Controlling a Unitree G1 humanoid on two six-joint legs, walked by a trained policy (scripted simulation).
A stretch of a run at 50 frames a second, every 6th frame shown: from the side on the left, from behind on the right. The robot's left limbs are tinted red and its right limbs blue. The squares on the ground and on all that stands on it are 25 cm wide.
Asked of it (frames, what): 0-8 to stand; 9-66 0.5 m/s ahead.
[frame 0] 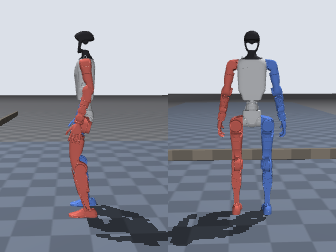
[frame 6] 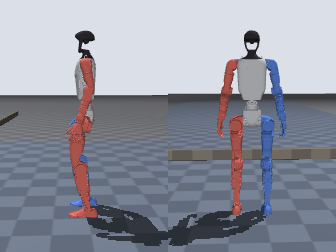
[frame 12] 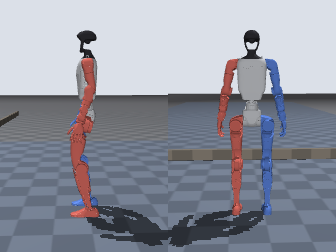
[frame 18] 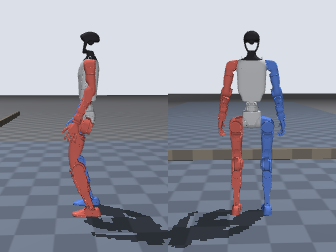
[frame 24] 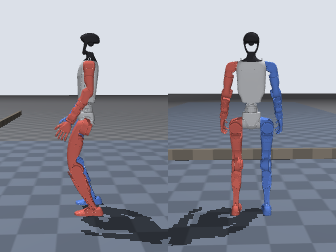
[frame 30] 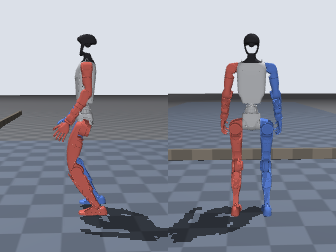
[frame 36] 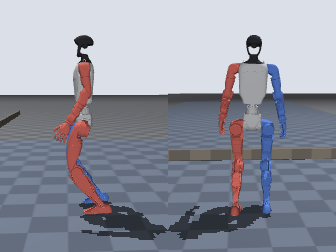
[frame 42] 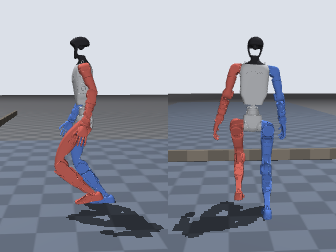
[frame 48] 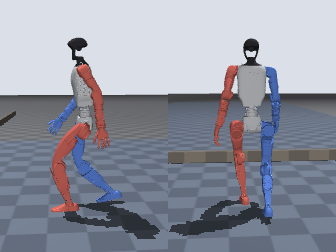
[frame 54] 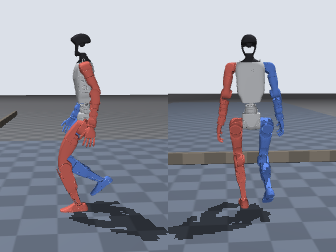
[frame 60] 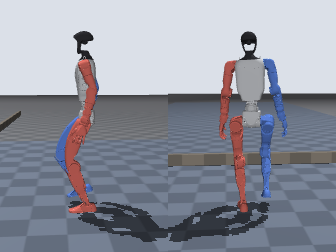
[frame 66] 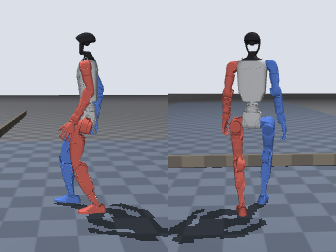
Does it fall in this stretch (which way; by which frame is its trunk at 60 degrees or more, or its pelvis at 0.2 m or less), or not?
no
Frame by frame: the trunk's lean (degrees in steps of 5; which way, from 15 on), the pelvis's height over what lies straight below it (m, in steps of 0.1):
0: 0, 0.8
6: 0, 0.8
12: 0, 0.8
18: 5, 0.8
24: 5, 0.8
30: 5, 0.7
36: 0, 0.7
42: 5, 0.7
48: 5, 0.7
54: 5, 0.7
60: 5, 0.8
66: 5, 0.8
